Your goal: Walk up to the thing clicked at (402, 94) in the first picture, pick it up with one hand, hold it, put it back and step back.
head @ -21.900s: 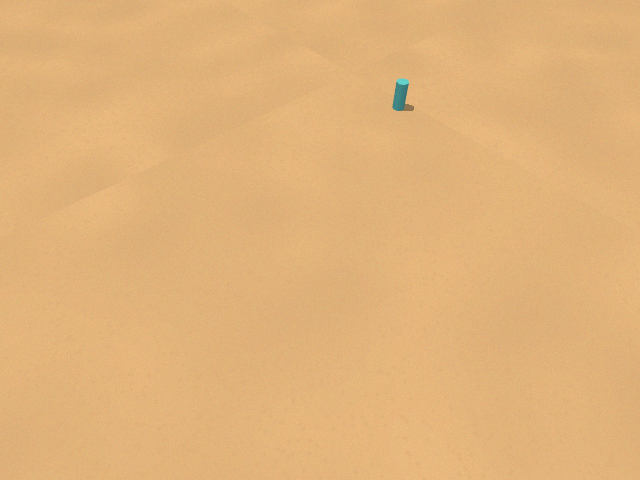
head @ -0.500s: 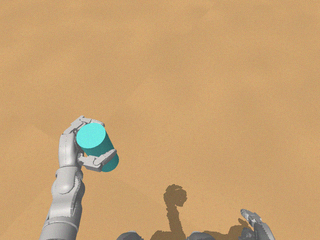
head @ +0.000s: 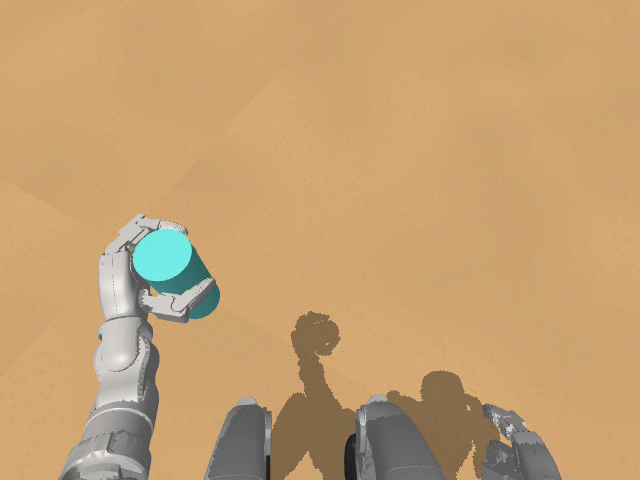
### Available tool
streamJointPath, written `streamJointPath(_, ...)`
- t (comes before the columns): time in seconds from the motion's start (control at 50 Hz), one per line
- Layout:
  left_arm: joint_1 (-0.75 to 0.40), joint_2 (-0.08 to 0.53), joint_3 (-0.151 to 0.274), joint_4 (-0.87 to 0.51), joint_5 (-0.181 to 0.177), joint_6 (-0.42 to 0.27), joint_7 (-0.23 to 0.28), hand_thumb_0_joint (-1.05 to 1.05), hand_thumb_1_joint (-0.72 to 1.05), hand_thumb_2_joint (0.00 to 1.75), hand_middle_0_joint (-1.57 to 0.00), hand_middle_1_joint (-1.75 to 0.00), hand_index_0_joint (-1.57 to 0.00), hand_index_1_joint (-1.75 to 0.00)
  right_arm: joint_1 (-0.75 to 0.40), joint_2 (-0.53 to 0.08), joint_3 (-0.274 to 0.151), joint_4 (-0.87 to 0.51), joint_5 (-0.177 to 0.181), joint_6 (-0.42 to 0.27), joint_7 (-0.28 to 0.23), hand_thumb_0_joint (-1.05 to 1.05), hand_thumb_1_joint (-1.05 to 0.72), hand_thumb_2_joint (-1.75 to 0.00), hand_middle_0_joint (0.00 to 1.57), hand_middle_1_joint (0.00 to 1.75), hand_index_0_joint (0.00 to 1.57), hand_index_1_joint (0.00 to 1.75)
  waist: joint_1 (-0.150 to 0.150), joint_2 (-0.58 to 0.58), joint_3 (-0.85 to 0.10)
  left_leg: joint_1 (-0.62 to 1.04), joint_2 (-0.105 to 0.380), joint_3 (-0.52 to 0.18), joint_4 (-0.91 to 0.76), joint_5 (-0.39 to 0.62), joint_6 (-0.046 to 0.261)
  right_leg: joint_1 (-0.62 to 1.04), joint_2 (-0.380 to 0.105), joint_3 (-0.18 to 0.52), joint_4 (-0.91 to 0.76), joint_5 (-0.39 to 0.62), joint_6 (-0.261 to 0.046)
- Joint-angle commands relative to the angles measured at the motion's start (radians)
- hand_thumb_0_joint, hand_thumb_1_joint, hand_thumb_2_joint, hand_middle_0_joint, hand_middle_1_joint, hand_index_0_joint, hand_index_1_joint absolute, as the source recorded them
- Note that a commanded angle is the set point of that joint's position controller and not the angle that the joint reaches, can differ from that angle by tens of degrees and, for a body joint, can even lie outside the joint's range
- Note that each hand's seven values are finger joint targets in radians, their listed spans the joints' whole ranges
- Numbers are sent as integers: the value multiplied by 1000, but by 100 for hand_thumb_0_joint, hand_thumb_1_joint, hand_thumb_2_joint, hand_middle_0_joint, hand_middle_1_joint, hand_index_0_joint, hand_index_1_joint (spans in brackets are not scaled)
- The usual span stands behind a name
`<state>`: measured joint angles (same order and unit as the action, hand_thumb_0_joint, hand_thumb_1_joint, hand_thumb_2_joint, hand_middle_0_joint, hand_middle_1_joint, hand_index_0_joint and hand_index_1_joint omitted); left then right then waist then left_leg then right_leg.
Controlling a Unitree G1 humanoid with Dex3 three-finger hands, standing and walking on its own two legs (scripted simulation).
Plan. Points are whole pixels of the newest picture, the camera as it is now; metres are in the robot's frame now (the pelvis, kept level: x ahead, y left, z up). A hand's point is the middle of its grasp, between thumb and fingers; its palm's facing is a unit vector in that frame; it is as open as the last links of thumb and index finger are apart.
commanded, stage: crouch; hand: left
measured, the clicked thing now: (182, 278) +0.36 +0.18 -0.04
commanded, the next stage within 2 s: lower in 1.46 s
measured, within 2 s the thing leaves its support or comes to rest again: neither
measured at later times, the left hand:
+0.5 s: hand (196, 307) +0.39 +0.22 -0.27, palm faces +0.23 -0.97 -0.04, open 9.5 cm
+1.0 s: hand (203, 311) +0.42 +0.24 -0.40, palm faces +0.24 -0.97 -0.01, open 9.5 cm
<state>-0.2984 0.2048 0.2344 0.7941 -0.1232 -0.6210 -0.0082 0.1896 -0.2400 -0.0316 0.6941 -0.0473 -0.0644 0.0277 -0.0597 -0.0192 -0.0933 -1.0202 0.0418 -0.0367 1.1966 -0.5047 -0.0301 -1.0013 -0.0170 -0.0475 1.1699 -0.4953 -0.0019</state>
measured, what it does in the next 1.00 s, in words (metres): lowers itself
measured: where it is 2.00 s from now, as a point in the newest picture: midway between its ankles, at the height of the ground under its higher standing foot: outside the picture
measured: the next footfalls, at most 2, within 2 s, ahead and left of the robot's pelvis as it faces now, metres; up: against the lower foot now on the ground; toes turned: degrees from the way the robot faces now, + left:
none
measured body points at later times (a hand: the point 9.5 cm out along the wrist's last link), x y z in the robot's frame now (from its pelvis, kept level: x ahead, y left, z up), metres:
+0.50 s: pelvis -0.05 +0.00 -0.22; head +0.15 +0.03 +0.19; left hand +0.37 +0.27 -0.26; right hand +0.06 -0.26 -0.35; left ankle +0.03 +0.13 -0.64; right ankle +0.03 -0.12 -0.64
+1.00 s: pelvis -0.07 +0.01 -0.33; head +0.16 +0.06 +0.05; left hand +0.41 +0.29 -0.40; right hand -0.02 -0.27 -0.44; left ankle +0.03 +0.13 -0.64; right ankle +0.03 -0.12 -0.64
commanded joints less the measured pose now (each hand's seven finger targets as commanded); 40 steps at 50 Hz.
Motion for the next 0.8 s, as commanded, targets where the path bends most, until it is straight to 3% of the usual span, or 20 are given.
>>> streamJointPath(0.0,-436,192,73,-198,-21,-211,2,0,10,117,-118,-130,-118,-130,27,-152,-42,-84,-9,-38,9,0,-89,-90,20,30,20,30,-14,125,-524,80,-36,-12,73,148,37,-45,26,24,55,156,-27)
streamJointPath(0.04,-451,238,111,-197,-26,-238,-7,0,7,117,-117,-129,-117,-130,33,-165,-42,-83,-14,-30,12,0,-90,-91,20,30,20,30,5,138,-617,28,-38,-13,147,196,39,-81,27,31,128,191,-27)
streamJointPath(0.12,-433,261,150,-148,-31,-249,-23,0,10,120,-118,-130,-118,-131,43,-185,-44,-72,-23,-7,22,0,-91,-91,20,30,20,30,14,160,-702,-62,-36,-15,249,269,36,-155,28,33,248,247,-33)
streamJointPath(0.14,-460,332,206,-160,-28,-250,-22,0,14,121,-120,-131,-119,-132,36,-189,-41,-80,-23,-3,22,0,-92,-91,20,30,20,30,30,171,-724,-90,-39,-12,270,269,37,-158,29,38,273,249,-32)
streamJointPath(0.16,-437,314,205,-138,-28,-244,-27,0,13,122,-122,-132,-121,-134,28,-184,-37,-86,-22,1,26,0,-92,-92,20,30,20,30,30,157,-729,-101,-36,-14,287,269,40,-188,32,34,289,247,-32)
streamJointPath(0.18,-468,271,164,-136,-29,-245,-36,0,14,124,-122,-134,-122,-136,28,-186,-39,-82,-26,4,29,0,-93,-92,20,30,20,30,4,166,-723,-130,-36,-16,315,260,39,-222,32,32,315,242,-33)
streamJointPath(0.22,-463,280,203,-94,-33,-243,-41,0,15,127,-124,-136,-124,-138,39,-200,-45,-66,-29,10,34,0,-93,-92,20,30,20,30,-6,141,-751,-157,-33,-29,366,297,40,-284,36,10,378,262,-35)
streamJointPath(0.24,-515,255,171,-80,-32,-245,-50,0,16,128,-124,-137,-124,-139,54,-203,-48,-50,-31,11,37,0,-93,-92,20,30,20,30,-31,142,-745,-193,-35,-30,402,283,42,-324,36,11,402,254,-34)
streamJointPath(0.26,-538,301,215,-83,-33,-249,-49,0,15,127,-126,-137,-125,-139,54,-207,-48,-55,-32,12,37,0,-93,-92,20,30,20,30,-25,125,-771,-216,-32,-31,432,292,45,-330,36,9,426,264,-31)
streamJointPath(0.3,-587,244,159,-15,-31,-252,-68,0,15,128,-125,-138,-125,-140,58,-198,-43,-29,-35,12,42,0,-93,-92,20,30,20,30,-66,101,-719,-297,-32,-36,482,213,47,-418,37,7,465,203,-31)
streamJointPath(0.32,-618,310,205,-17,-20,-260,-65,0,15,129,-125,-138,-125,-140,63,-204,-43,-25,-40,11,41,0,-92,-92,20,30,20,30,-59,103,-725,-341,-32,-30,505,180,48,-428,37,12,479,175,-30)
streamJointPath(0.36,-627,313,200,68,-1,-267,-67,0,14,129,-125,-139,-125,-140,51,-202,-32,-20,-49,12,46,0,-92,-91,20,30,20,30,-64,115,-691,-404,-33,-28,539,111,44,-498,34,5,522,107,-34)
streamJointPath(0.38,-659,389,248,39,7,-279,-60,0,14,129,-126,-140,-126,-141,48,-208,-29,-18,-54,14,46,0,-92,-91,20,30,20,30,-42,132,-714,-434,-35,-22,558,75,41,-503,33,10,542,73,-34)
streamJointPath(0.44,-729,417,270,57,17,-297,-55,0,12,132,-125,-142,-126,-144,47,-210,-17,-19,-63,23,53,0,-92,-91,20,30,20,30,-51,166,-752,-460,-34,-13,612,46,35,-556,31,6,600,37,-35)
streamJointPath(0.5,-789,534,330,37,28,-304,-53,0,11,132,-124,-141,-124,-143,42,-223,-8,-16,-70,28,51,0,-92,-92,20,30,20,30,-45,220,-805,-489,-34,-4,659,25,32,-576,33,9,651,18,-35)
streamJointPath(0.56,-843,568,344,62,38,-300,-52,0,10,130,-123,-139,-122,-141,32,-227,6,-11,-73,36,47,0,-93,-92,20,30,20,30,-62,252,-770,-548,-33,0,688,-55,27,-637,34,-10,706,-40,-36)
streamJointPath(0.68,-876,580,328,163,50,-266,-90,0,7,123,-123,-135,-123,-137,33,-246,25,4,-79,42,42,0,-93,-92,20,30,20,30,-112,237,-691,-684,-35,11,784,-152,40,-716,37,-26,768,-102,-26)
streamJointPath(0.72,-850,590,344,192,46,-257,-102,0,8,121,-123,-135,-123,-136,32,-259,35,1,-82,43,42,0,-93,-91,20,30,20,30,-112,231,-675,-708,-36,7,812,-137,42,-735,38,-42,797,-85,-25)
streamJointPath(0.74,-862,580,328,194,46,-253,-107,0,8,122,-123,-135,-123,-136,39,-257,40,5,-83,45,43,0,-93,-91,20,30,20,30,-123,223,-668,-735,-37,5,823,-151,44,-736,39,-45,803,-96,-24)
streamJointPath(0.78,-831,587,357,230,36,-247,-108,0,9,121,-122,-134,-122,-135,38,-267,48,1,-84,47,46,0,-92,-91,20,30,20,30,-117,204,-633,-773,-39,-1,840,-166,46,-754,41,-57,821,-109,-22)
